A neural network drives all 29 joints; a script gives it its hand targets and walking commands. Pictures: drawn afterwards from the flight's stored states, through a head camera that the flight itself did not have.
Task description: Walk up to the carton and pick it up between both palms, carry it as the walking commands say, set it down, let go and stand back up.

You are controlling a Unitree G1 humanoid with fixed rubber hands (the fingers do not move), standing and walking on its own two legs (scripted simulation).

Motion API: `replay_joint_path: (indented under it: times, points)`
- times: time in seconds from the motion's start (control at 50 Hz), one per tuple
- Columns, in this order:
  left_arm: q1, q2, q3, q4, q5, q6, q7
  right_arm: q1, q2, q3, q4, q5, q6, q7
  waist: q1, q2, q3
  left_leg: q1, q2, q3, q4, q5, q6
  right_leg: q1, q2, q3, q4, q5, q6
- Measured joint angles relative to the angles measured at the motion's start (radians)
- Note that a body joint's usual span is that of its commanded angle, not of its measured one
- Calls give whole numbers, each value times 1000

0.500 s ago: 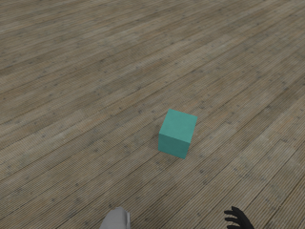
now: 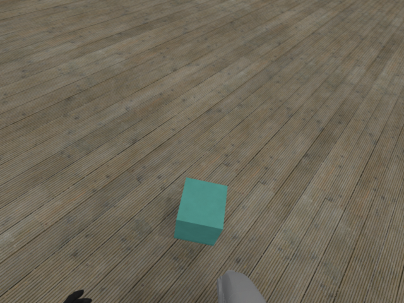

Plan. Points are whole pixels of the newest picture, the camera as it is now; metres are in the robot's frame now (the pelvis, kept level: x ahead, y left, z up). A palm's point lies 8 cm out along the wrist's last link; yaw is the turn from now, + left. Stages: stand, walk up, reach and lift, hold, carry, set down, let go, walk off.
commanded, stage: walk up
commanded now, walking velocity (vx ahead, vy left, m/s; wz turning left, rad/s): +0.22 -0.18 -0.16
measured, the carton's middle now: (200, 212) +0.57 -0.09 -0.66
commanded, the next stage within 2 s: none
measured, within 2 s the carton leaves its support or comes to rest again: neither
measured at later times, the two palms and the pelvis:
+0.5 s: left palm out of the picture +0.11 +0.15 -0.11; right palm out of the picture +0.13 -0.33 -0.15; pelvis +0.10 -0.09 +0.00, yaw -2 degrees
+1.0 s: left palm out of the picture +0.09 +0.16 -0.15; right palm out of the picture +0.12 -0.29 -0.15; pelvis +0.10 -0.07 -0.01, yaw -2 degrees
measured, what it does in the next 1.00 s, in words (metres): walks ahead: right foot, then left foot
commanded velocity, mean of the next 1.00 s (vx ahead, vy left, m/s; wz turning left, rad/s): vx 0.09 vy -0.02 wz -0.05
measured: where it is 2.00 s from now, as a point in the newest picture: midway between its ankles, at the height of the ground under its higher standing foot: outside the picture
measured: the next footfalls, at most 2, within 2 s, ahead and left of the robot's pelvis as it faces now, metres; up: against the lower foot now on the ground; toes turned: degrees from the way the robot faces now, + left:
right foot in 0.24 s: +0.13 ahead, -0.20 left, +0.00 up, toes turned -3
left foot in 0.64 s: +0.18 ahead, +0.03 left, +0.00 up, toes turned -11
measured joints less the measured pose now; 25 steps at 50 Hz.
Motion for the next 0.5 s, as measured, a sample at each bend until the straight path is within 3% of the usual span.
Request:
replay_joint_path:
  times: [0.1, 0.22, 0.24, 0.28, 0.34, 0.42, 0.5]
  points:
    - [-55, -46, -22, -2, -5, 13, -12, 45, 22, -2, 15, -1, 12, -4, -20, 17, -8, 39, 23, 11, -13, -21, -31, 50, -37, -74, -250, 25, 8]
    - [-85, -86, -35, -8, -4, -7, -5, 50, 13, -16, 8, -10, 41, 6, -45, 53, -33, 44, 52, 23, 61, -97, -82, 244, -30, -124, -569, -27, -1]
    - [-81, -85, -34, -10, 1, -28, 3, 59, 14, -14, 8, -12, 44, 9, -37, 45, -44, 19, 48, 24, 135, -175, -68, 277, -39, -114, -617, -11, -7]
    - [-68, -104, -36, 5, -2, -60, 24, 33, 11, -15, 22, -18, 60, 8, -26, 75, -39, -65, 35, -32, 350, -302, -46, 263, -31, -118, -562, -19, -35]
    - [-6, -116, -42, 33, -7, -79, 37, -17, 14, -14, 29, -15, 67, 15, 1, 93, -41, -169, -5, -51, 560, -233, -25, 321, -40, -121, -620, -25, -55]
    - [83, -119, -43, 70, -11, -102, 51, -88, 14, -18, 29, -10, 75, 22, 44, 98, -38, -233, -29, -47, 585, -116, -31, 405, -50, -116, -738, 18, -56]
    - [130, -130, -59, 114, -14, -104, 71, -161, 21, -11, 21, 1, 93, 8, 52, 94, -14, -222, -65, -75, 425, -84, -19, 426, -47, -121, -756, 19, -62]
